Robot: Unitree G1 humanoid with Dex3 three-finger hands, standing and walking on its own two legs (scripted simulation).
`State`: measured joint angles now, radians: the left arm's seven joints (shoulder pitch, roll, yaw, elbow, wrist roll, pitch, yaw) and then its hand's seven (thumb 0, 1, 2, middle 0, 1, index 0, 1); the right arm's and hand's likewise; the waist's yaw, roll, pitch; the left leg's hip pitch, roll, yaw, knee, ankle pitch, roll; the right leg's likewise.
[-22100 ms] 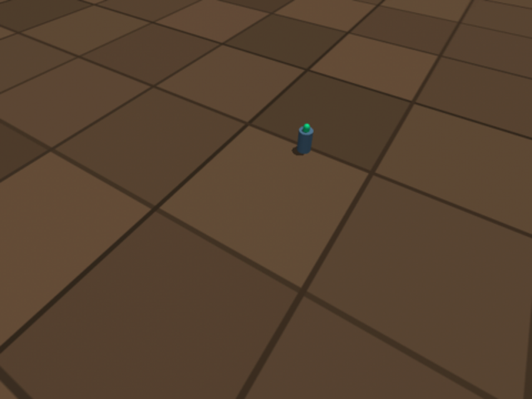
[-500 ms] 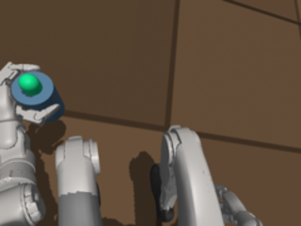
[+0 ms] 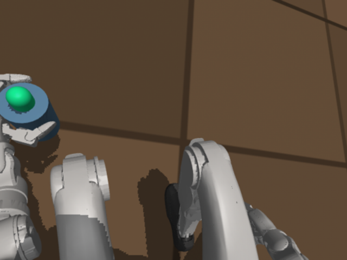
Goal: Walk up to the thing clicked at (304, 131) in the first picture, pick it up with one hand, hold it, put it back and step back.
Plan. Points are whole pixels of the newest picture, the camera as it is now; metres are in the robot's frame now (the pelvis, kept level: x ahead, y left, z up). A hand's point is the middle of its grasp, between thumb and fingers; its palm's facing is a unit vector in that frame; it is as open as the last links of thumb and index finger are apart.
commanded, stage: lower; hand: left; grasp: from the side
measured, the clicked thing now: (30, 111) +0.42 +0.25 -0.11
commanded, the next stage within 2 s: loosen in 1.32 s
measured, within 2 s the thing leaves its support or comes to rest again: rests again in 1.26 s
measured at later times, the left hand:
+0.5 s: hand (36, 116) +0.43 +0.25 -0.16, palm faces +0.21 -0.98 -0.01, open 11.1 cm
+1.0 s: hand (41, 118) +0.43 +0.25 -0.19, palm faces +0.24 -0.97 -0.02, open 11.1 cm
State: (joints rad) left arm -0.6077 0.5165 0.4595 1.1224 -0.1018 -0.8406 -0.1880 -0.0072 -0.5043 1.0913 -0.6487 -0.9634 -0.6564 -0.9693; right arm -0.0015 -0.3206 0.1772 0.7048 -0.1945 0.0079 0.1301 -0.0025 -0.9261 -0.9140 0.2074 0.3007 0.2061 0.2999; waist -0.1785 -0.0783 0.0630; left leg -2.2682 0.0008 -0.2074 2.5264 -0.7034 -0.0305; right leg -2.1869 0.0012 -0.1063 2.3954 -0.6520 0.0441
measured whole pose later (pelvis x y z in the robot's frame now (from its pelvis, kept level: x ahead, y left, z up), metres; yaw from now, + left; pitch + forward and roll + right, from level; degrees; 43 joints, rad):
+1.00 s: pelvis -0.01 +0.02 -0.02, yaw -6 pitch +14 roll -17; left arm -0.64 0.76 0.48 1.39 -0.06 -1.06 -0.02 -0.01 -0.51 1.10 -0.66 -0.94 -0.67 -0.95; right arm -0.15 -0.36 0.45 0.61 -0.34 0.01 0.16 -0.01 -0.92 -0.91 0.21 0.30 0.21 0.30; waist -0.25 -0.24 0.28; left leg -2.22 0.00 -0.35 2.65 -0.71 -0.02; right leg -2.09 0.05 -0.21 2.40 -0.61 0.08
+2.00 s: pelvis -0.02 +0.02 -0.02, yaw -7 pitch +12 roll -19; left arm -0.63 0.80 0.46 1.43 -0.10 -1.13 0.00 -0.01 -0.52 0.23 -0.40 -0.29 -0.39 -0.30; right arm -0.17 -0.37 0.50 0.57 -0.35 0.00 0.16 -0.01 -0.93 -0.91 0.21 0.30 0.21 0.30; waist -0.25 -0.27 0.30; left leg -2.21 0.01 -0.39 2.67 -0.71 0.00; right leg -2.06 0.07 -0.24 2.38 -0.58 0.08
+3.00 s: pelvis +0.00 +0.00 +0.14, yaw +4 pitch +32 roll -6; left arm -0.18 0.50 0.31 0.50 0.06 -0.11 0.01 -0.01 -0.53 0.06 -0.07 -0.06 -0.07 -0.06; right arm 0.08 -0.25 0.01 0.56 0.03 0.15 0.02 0.00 -0.90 -0.90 0.21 0.30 0.21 0.30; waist -0.03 0.01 -0.14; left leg -1.95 0.04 -0.09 2.05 -0.67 0.00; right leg -1.91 -0.01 -0.04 1.98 -0.63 0.04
